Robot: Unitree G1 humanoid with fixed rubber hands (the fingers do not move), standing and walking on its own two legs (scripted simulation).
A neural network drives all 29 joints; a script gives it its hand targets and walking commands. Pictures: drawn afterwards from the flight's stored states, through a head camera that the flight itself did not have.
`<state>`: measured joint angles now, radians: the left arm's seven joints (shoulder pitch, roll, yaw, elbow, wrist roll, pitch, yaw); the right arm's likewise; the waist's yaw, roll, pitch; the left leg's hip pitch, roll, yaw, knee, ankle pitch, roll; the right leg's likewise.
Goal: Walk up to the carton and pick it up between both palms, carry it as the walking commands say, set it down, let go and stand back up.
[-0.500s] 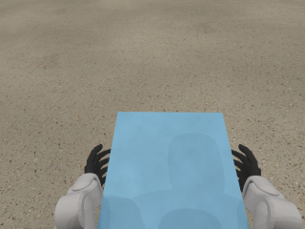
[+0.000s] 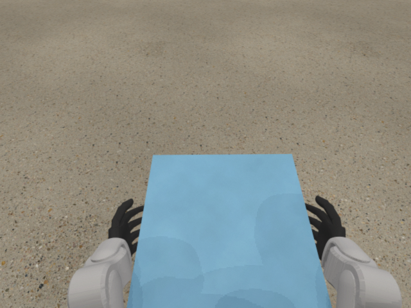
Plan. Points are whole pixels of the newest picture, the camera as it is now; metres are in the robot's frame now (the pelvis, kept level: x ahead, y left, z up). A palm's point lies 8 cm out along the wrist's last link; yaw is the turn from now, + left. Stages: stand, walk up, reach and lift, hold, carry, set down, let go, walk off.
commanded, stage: carry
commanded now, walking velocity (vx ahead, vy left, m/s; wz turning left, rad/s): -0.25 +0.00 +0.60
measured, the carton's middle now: (222, 244) +0.24 +0.01 +0.01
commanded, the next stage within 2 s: none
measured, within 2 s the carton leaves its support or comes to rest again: neither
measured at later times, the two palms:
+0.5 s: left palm out of the picture -0.05 +0.25 +0.07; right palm out of the picture +0.06 -0.08 +0.08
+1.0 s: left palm out of the picture -0.28 +0.20 +0.10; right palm out of the picture -0.09 -0.09 +0.10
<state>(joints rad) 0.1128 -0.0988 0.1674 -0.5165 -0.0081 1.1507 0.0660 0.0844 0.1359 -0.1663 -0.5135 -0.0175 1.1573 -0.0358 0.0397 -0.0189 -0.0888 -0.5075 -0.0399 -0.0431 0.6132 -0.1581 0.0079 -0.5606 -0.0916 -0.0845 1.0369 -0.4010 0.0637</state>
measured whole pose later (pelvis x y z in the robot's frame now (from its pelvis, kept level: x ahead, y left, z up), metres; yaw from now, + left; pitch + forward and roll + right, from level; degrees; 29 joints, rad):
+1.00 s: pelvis -0.38 -0.06 +0.01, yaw +36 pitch +3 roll +4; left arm 0.11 -0.14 0.16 -0.59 0.01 1.12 0.05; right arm 0.06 0.12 -0.19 -0.62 0.02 1.17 -0.04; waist -0.06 -0.01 -0.07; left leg -0.47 0.02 0.05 0.94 -0.47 -0.08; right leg -0.46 -0.19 -0.20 0.62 -0.19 -0.03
